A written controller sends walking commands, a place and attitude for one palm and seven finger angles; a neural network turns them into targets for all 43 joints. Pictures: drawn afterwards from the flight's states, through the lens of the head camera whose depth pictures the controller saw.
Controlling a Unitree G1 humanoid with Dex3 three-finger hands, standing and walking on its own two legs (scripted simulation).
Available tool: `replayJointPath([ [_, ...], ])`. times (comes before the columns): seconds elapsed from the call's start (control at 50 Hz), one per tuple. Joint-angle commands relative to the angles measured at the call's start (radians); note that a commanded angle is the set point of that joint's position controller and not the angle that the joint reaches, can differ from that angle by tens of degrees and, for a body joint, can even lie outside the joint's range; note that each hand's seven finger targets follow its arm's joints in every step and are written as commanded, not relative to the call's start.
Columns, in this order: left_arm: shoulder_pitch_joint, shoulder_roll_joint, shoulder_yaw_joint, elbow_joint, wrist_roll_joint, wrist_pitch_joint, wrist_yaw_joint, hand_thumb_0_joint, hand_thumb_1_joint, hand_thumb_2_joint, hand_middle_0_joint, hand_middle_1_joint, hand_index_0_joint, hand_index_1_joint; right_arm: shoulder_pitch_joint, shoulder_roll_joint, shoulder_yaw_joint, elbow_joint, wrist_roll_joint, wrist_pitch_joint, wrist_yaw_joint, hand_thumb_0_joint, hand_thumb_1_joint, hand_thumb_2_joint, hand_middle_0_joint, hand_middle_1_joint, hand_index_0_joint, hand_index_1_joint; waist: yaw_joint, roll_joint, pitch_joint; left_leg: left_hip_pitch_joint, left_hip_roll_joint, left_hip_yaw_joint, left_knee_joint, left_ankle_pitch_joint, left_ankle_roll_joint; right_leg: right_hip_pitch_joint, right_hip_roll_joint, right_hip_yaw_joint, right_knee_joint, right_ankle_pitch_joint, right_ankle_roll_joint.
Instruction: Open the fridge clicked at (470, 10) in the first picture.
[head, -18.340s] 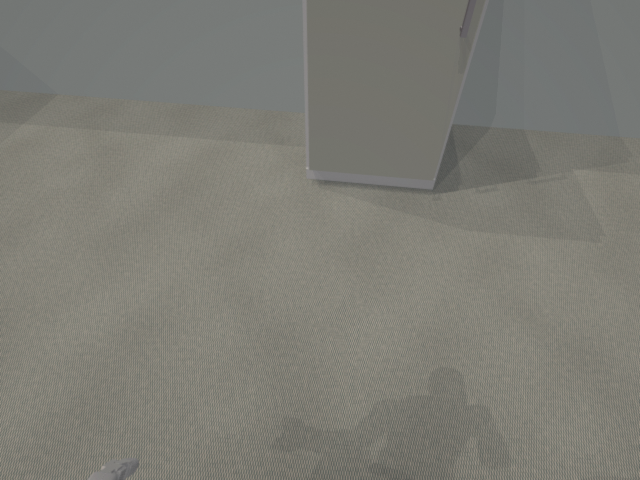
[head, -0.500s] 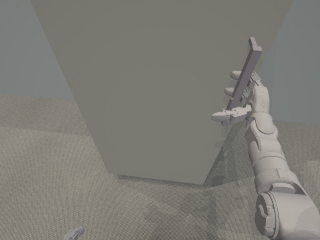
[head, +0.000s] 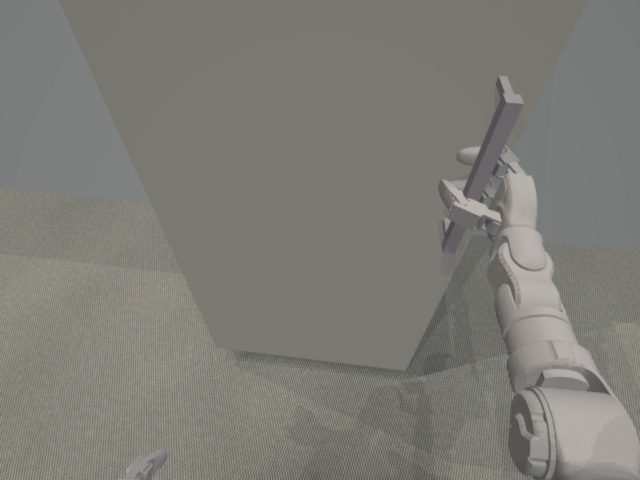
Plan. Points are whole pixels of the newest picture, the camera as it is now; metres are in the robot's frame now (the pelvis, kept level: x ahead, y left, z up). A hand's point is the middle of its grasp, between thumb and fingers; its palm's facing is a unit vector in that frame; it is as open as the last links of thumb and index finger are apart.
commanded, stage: grip the handle and tug to test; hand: right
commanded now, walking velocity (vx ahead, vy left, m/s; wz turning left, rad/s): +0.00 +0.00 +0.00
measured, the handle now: (472, 177) +0.50 -0.15 +0.12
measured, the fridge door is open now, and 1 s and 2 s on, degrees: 0 0 25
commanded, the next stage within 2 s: pull the door a little, standing still in 0.84 s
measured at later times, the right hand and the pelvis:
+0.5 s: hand (461, 200) +0.45 -0.12 +0.13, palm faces +0.03 +1.00 +0.01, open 5.4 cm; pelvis +0.01 +0.00 +0.00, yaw +1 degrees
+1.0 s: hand (460, 202) +0.44 -0.12 +0.13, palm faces +0.02 +1.00 +0.02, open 5.7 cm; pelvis +0.04 +0.00 +0.01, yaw +2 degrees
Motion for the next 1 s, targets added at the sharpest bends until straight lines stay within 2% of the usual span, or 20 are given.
replayJointPath([
  [0.0,0.012,0.134,0.053,-0.11,-0.007,-0.044,0.008,0.0,0.9,0.9,-0.2,-0.3,-0.2,-0.3,-0.465,-0.146,-0.007,-0.253,0.001,-0.083,0.009,0.0,-0.9,-0.9,0.45,1.4,0.45,1.4,0.003,0.011,-0.342,0.117,-0.031,-0.045,-0.067,0.277,0.002,0.175,0.04,0.057,-0.071,0.208,-0.008],
  [0.04,0.015,0.135,0.052,-0.111,-0.006,-0.045,0.007,0.0,0.9,0.9,-0.2,-0.3,-0.2,-0.3,-0.479,-0.131,0.01,-0.257,0.0,-0.082,0.009,0.0,-0.9,-0.9,0.45,1.4,0.45,1.4,0.007,0.012,-0.338,0.115,-0.031,-0.043,-0.066,0.283,0.002,0.177,0.04,0.058,-0.069,0.215,-0.007],
  [0.1,0.012,0.137,0.055,-0.114,-0.005,-0.045,0.007,0.0,0.9,0.9,-0.2,-0.3,-0.2,-0.3,-0.456,-0.168,-0.026,-0.271,0.002,-0.083,0.007,0.0,-0.9,-0.9,0.45,1.4,0.45,1.4,-0.004,0.022,-0.359,0.135,-0.031,-0.048,-0.067,0.302,0.0,0.174,0.041,0.052,-0.067,0.22,-0.01],
  [0.18,0.005,0.135,0.052,-0.119,-0.007,-0.04,0.008,0.0,0.9,0.9,-0.2,-0.3,-0.2,-0.3,-0.427,-0.167,-0.029,-0.279,0.009,-0.076,0.016,0.0,-0.9,-0.9,0.45,1.4,0.45,1.4,-0.006,0.039,-0.338,0.152,-0.029,-0.05,-0.071,0.328,-0.002,0.164,0.042,0.046,-0.07,0.23,-0.012],
  [0.24,0.002,0.139,0.052,-0.12,-0.007,-0.034,0.011,0.0,0.9,0.9,-0.2,-0.3,-0.2,-0.3,-0.418,-0.203,-0.052,-0.288,0.006,-0.069,0.018,0.0,-0.9,-0.9,0.45,1.4,0.45,1.4,-0.01,0.032,-0.336,0.167,-0.027,-0.056,-0.076,0.325,-0.003,0.153,0.045,0.042,-0.072,0.22,-0.013],
  [0.26,-0.001,0.133,0.05,-0.122,-0.007,-0.034,0.012,0.0,0.9,0.9,-0.2,-0.3,-0.2,-0.3,-0.418,-0.183,-0.042,-0.286,0.011,-0.065,0.019,0.0,-0.9,-0.9,0.45,1.4,0.45,1.4,-0.008,0.026,-0.328,0.163,-0.026,-0.056,-0.077,0.33,-0.004,0.154,0.045,0.042,-0.074,0.221,-0.013],
  [0.34,0.001,0.137,0.051,-0.124,-0.006,-0.029,0.014,0.0,0.9,0.9,-0.2,-0.3,-0.2,-0.3,-0.404,-0.211,-0.068,-0.305,0.013,-0.059,0.021,0.0,-0.9,-0.9,0.45,1.4,0.45,1.4,-0.017,0.036,-0.342,0.185,-0.026,-0.058,-0.078,0.35,-0.003,0.157,0.045,0.039,-0.076,0.237,-0.013],
  [0.38,-0.004,0.134,0.05,-0.128,-0.008,-0.028,0.014,0.0,0.9,0.9,-0.2,-0.3,-0.2,-0.3,-0.381,-0.191,-0.056,-0.3,0.018,-0.051,0.024,0.0,-0.9,-0.9,0.45,1.4,0.45,1.4,-0.015,0.043,-0.331,0.188,-0.025,-0.057,-0.081,0.357,-0.005,0.15,0.046,0.037,-0.079,0.236,-0.014],
  [0.44,-0.004,0.138,0.052,-0.128,-0.007,-0.023,0.016,0.0,0.9,0.9,-0.2,-0.3,-0.2,-0.3,-0.348,-0.226,-0.09,-0.3,0.018,-0.048,0.024,0.0,-0.9,-0.9,0.45,1.4,0.45,1.4,-0.024,0.058,-0.332,0.203,-0.024,-0.061,-0.085,0.36,-0.006,0.148,0.047,0.034,-0.08,0.237,-0.015],
  [0.46,-0.012,0.135,0.051,-0.139,-0.009,-0.022,0.014,0.0,0.9,0.9,-0.2,-0.3,-0.2,-0.3,-0.313,-0.209,-0.078,-0.313,0.02,-0.046,0.028,0.0,-0.9,-0.9,0.45,1.4,0.45,1.4,-0.036,0.036,-0.34,0.211,-0.023,-0.058,-0.08,0.367,-0.003,0.149,0.046,0.034,-0.086,0.247,-0.012],
  [0.52,-0.021,0.129,0.052,-0.151,-0.011,-0.022,0.01,0.0,0.9,0.9,-0.2,-0.3,-0.2,-0.3,-0.282,-0.173,-0.051,-0.371,0.022,-0.039,0.029,0.0,-0.9,-0.9,0.45,1.4,0.45,1.4,-0.04,0.006,-0.354,0.211,-0.027,-0.053,-0.079,0.38,0.0,0.178,0.045,0.033,-0.084,0.273,-0.01],
  [0.56,-0.023,0.129,0.054,-0.158,-0.011,-0.021,0.007,0.0,0.9,0.9,-0.2,-0.3,-0.2,-0.3,-0.235,-0.152,-0.038,-0.381,0.021,-0.029,0.026,0.0,-0.9,-0.9,0.45,1.4,0.45,1.4,-0.044,0.02,-0.342,0.214,-0.028,-0.047,-0.077,0.396,0.0,0.181,0.041,0.034,-0.087,0.295,-0.01],
  [0.64,-0.029,0.136,0.059,-0.172,-0.009,-0.014,0.007,0.0,0.9,0.9,-0.2,-0.3,-0.2,-0.3,-0.156,-0.186,-0.07,-0.45,0.019,-0.012,0.023,0.0,-0.9,-0.9,0.45,1.4,0.45,1.4,-0.063,0.045,-0.363,0.265,-0.026,-0.052,-0.077,0.456,-0.001,0.185,0.041,0.025,-0.09,0.34,-0.012],
  [0.7,-0.041,0.126,0.059,-0.182,-0.012,-0.011,0.004,0.0,0.9,0.9,-0.2,-0.3,-0.2,-0.3,-0.122,-0.129,-0.029,-0.511,0.025,0.011,0.026,0.0,-0.9,-0.9,0.45,1.4,0.45,1.4,-0.059,0.03,-0.356,0.263,-0.026,-0.046,-0.08,0.49,-0.003,0.21,0.037,0.02,-0.093,0.379,-0.01],
  [0.74,-0.044,0.131,0.062,-0.192,-0.01,-0.006,0.003,0.0,0.9,0.9,-0.2,-0.3,-0.2,-0.3,-0.037,-0.147,-0.054,-0.54,0.025,0.028,0.023,0.0,-0.9,-0.9,0.45,1.4,0.45,1.4,-0.08,0.036,-0.365,0.291,-0.027,-0.047,-0.079,0.53,-0.002,0.222,0.035,0.017,-0.094,0.429,-0.011],
  [0.78,-0.057,0.122,0.059,-0.202,-0.013,-0.001,0.001,0.0,0.9,0.9,-0.2,-0.3,-0.2,-0.3,0.002,-0.121,-0.034,-0.585,0.028,0.048,0.026,0.0,-0.9,-0.9,0.45,1.4,0.45,1.4,-0.085,0.026,-0.351,0.302,-0.024,-0.045,-0.081,0.56,-0.004,0.225,0.034,0.013,-0.101,0.454,-0.009],
  [0.9,-0.07,0.116,0.062,-0.216,-0.014,0.015,-0.001,0.0,0.9,0.9,-0.2,-0.3,-0.2,-0.3,0.115,-0.119,-0.044,-0.714,0.032,0.102,0.02,0.0,-0.9,-0.9,0.45,1.4,0.45,1.4,-0.1,0.006,-0.366,0.345,-0.02,-0.043,-0.085,0.664,-0.003,0.276,0.025,0.009,-0.104,0.594,-0.001],
  [0.92,-0.075,0.114,0.061,-0.22,-0.014,0.018,-0.001,0.0,0.9,0.9,-0.2,-0.3,-0.2,-0.3,0.115,-0.098,-0.021,-0.738,0.029,0.111,0.022,0.0,-0.9,-0.9,0.45,1.4,0.45,1.4,-0.094,0.003,-0.36,0.339,-0.022,-0.043,-0.086,0.666,-0.004,0.285,0.024,0.01,-0.104,0.611,0.0],
  [0.94,-0.073,0.117,0.061,-0.214,-0.013,0.02,0.001,0.0,0.9,0.9,-0.2,-0.3,-0.2,-0.3,0.044,-0.072,0.017,-0.75,0.025,0.117,0.018,0.0,-0.9,-0.9,0.45,1.4,0.45,1.4,-0.071,0.012,-0.347,0.325,-0.021,-0.042,-0.096,0.663,-0.006,0.298,0.024,0.01,-0.101,0.604,-0.001],
  [0.98,-0.067,0.119,0.062,-0.189,-0.01,0.028,0.008,0.0,0.9,0.9,-0.2,-0.3,-0.2,-0.3,-0.061,-0.09,0.006,-0.719,0.019,0.135,-0.001,0.0,-0.9,-0.9,0.45,1.4,0.45,1.4,-0.047,0.012,-0.319,0.283,-0.024,-0.043,-0.101,0.633,-0.008,0.3,0.023,0.019,-0.096,0.57,-0.003],
])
